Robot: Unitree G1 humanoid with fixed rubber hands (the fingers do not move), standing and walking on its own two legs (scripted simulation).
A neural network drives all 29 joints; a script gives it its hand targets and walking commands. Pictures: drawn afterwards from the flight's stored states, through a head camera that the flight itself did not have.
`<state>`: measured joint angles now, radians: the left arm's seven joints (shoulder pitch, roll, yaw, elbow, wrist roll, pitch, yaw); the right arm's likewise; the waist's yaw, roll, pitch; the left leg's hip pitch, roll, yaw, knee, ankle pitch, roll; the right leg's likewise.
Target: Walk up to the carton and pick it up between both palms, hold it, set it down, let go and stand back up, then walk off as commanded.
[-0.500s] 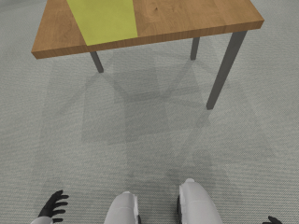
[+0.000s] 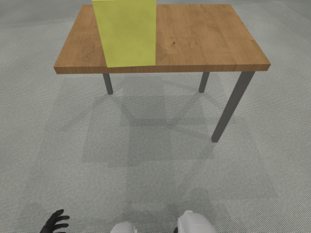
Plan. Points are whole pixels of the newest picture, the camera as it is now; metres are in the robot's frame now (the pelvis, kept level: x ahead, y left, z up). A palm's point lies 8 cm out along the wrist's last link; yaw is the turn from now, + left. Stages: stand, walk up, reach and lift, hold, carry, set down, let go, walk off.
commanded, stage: walk up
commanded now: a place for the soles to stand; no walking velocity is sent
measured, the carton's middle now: (128, 24) +0.83 +0.11 +0.11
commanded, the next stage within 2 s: none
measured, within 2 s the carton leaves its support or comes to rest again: neither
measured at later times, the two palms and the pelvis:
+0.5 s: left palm out of the picture +0.07 +0.32 -0.06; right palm (281, 216) +0.17 -0.33 -0.10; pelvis +0.09 -0.01 +0.02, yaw +3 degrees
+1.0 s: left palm (42, 169) +0.32 +0.37 -0.10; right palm (229, 149) +0.37 -0.23 -0.08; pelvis +0.27 +0.07 +0.02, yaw +2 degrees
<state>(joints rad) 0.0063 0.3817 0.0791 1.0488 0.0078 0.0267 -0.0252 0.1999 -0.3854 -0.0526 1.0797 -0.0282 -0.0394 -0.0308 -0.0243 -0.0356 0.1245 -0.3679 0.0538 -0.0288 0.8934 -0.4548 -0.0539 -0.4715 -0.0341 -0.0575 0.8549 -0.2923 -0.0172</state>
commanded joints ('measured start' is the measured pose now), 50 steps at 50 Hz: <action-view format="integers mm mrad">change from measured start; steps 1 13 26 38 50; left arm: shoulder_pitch -113 412 210 440 268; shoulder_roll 262 240 314 118 233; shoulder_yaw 37 87 83 8 23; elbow -78 20 -128 -164 -204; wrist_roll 16 0 -3 -16 -8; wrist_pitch -29 -109 -175 -148 -104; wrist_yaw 15 4 21 12 11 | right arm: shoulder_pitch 45 -152 -39 299 21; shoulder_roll -240 -243 -234 -357 -296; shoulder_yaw -50 -75 -80 -142 -106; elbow -39 -171 -169 -143 -286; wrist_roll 5 -8 5 -18 21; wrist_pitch -11 -15 -18 -53 -69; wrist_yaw -10 53 97 58 38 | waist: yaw -14 224 33 -127 -9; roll -23 -19 -84 456 201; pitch -146 -184 173 -260 -131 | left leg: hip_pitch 59 -86 -319 705 169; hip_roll -16 42 52 245 314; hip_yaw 28 -98 -83 -404 -79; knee -50 -37 41 -482 -527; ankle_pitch -65 87 214 -4 272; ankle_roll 115 153 49 242 310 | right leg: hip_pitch -39 475 175 -249 -106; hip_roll -254 43 -299 69 -111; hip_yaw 384 -23 280 25 104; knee -460 -355 -693 445 113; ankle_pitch -452 -26 -279 -150 -46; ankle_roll -135 18 -207 -27 2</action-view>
